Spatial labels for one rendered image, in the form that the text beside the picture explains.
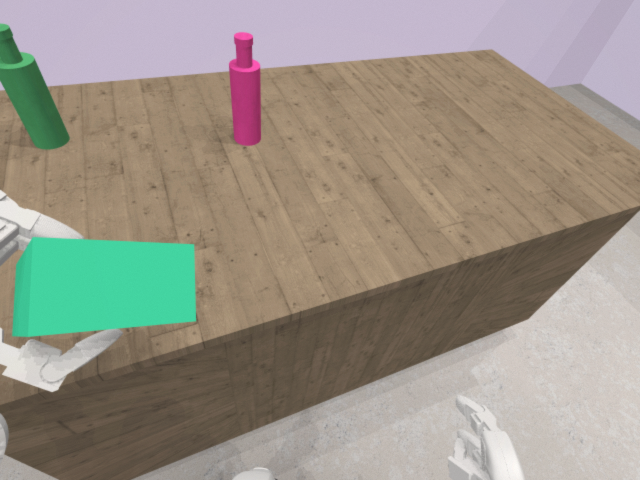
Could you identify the robot left hand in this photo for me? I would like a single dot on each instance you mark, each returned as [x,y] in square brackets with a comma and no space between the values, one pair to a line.
[37,363]

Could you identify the table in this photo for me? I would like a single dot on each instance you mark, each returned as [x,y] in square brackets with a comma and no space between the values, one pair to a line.
[394,209]

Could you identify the robot right hand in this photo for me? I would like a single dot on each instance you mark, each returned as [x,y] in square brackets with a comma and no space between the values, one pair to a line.
[493,458]

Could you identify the sponge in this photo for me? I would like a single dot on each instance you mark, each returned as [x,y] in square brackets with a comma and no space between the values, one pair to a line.
[78,285]

